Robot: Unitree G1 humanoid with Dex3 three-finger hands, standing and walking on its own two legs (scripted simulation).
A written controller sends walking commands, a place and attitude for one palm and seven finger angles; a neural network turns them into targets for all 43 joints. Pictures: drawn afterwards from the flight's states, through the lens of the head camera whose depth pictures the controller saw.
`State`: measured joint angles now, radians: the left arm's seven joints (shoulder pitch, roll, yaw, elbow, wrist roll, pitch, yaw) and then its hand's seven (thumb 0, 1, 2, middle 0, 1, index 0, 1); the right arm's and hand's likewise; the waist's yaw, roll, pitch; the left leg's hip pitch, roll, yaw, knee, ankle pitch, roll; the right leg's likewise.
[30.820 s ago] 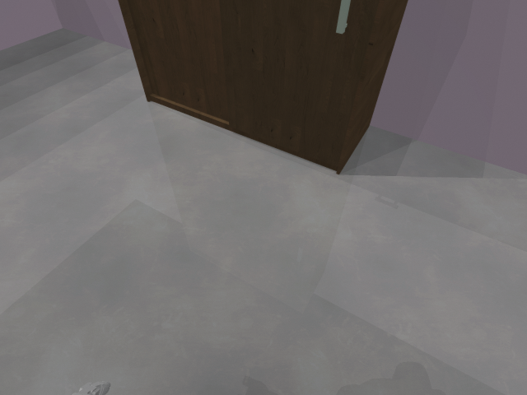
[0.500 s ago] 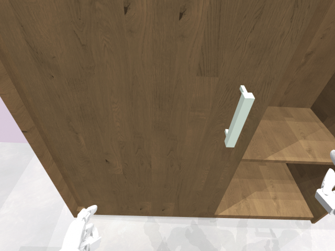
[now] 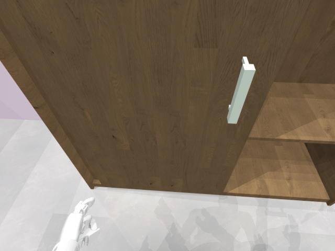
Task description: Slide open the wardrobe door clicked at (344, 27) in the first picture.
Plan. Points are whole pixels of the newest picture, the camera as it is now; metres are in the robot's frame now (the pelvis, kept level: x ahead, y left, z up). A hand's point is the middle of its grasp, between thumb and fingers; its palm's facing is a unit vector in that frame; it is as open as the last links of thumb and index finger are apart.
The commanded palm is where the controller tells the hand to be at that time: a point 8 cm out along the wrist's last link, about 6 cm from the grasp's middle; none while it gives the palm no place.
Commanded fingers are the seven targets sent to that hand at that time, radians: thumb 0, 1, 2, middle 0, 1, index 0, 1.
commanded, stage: step back with the hand held close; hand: right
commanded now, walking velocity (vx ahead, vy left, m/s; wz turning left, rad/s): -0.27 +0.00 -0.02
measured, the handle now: (238, 91) +0.53 -0.18 +0.09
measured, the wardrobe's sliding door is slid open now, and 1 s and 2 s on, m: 0.63 0.63 0.63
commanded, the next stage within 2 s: stop stepping back and stand still in 0.76 s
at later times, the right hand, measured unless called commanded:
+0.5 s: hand out of the picture +0.12 -0.28 +0.18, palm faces +0.48 +0.76 -0.43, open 7.4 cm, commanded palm +0.05 -0.31 +0.18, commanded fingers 0.00 -0.90 -0.90 0.20 0.30 0.20 0.30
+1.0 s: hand out of the picture +0.03 -0.27 +0.18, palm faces +0.36 +0.84 -0.41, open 7.4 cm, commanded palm -0.01 -0.31 +0.18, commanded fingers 0.00 -0.90 -0.90 0.20 0.30 0.20 0.30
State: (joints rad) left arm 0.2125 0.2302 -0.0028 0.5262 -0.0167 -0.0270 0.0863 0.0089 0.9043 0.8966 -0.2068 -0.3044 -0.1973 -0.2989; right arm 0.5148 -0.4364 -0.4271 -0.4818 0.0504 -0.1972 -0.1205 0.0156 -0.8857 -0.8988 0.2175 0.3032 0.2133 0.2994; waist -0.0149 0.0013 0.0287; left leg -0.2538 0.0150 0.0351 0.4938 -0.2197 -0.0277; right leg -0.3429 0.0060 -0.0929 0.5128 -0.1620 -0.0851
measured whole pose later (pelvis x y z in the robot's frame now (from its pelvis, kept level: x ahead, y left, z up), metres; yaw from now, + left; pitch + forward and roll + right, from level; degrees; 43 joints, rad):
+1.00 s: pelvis -0.16 -0.02 +0.00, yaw +3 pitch +0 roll +4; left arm 0.22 0.19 0.00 0.63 0.02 -0.12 0.06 0.01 0.90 0.90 -0.21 -0.30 -0.20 -0.30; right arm 0.56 -0.47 -0.42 -0.58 0.07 -0.25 -0.12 0.02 -0.89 -0.90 0.22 0.30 0.21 0.30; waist -0.05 0.03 -0.01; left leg -0.16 -0.06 0.01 0.45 -0.27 0.03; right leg -0.54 0.00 -0.02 0.66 -0.24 0.01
